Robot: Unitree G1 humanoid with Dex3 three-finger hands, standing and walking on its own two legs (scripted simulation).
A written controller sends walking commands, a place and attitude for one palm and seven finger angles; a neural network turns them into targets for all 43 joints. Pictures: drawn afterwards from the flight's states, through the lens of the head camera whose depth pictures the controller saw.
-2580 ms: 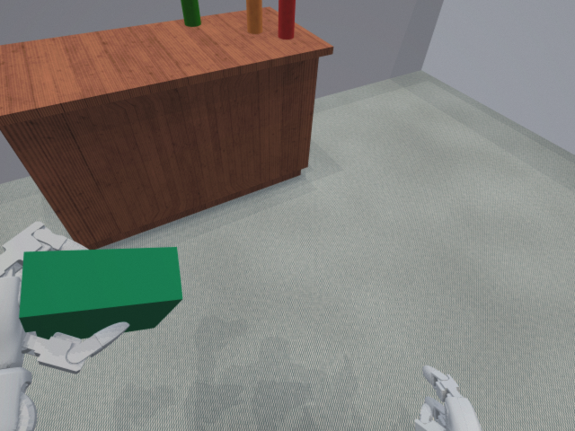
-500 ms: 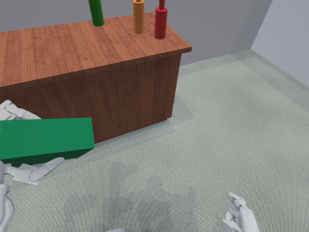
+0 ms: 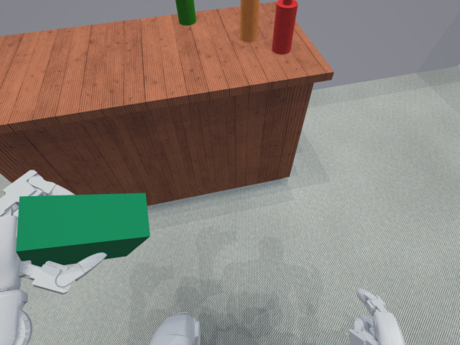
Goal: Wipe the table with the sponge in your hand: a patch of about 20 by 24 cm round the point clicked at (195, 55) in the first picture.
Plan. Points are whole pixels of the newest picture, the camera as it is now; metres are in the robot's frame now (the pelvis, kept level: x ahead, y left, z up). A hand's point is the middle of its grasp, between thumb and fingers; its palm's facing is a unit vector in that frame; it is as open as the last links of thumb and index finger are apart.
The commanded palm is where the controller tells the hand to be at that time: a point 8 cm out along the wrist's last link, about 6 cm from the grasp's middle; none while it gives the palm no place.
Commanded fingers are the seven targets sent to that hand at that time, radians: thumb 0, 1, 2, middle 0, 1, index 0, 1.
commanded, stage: walk to a spot facing it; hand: left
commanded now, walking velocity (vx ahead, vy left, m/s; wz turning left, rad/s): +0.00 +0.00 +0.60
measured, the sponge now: (102, 231) +0.24 +0.18 +0.13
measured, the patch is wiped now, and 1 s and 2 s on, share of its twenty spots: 0.00 0.00 0.00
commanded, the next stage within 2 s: turn to face it in 0.02 s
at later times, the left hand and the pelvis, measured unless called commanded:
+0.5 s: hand (55, 228) +0.23 +0.21 +0.17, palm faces +0.51 -0.75 -0.41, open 10.0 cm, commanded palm +0.19 +0.25 +0.18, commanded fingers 0.00 0.10 1.30 -1.20 -1.60 -1.20 -1.60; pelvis +0.04 -0.04 -0.02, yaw +2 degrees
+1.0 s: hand (108, 238) +0.22 +0.15 +0.17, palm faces +0.28 -0.86 -0.43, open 10.0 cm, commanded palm +0.18 +0.20 +0.18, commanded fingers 0.00 0.10 1.30 -1.20 -1.60 -1.20 -1.60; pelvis -0.01 -0.06 +0.00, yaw -7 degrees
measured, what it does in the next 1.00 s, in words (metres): steps on the spot: left foot, then right foot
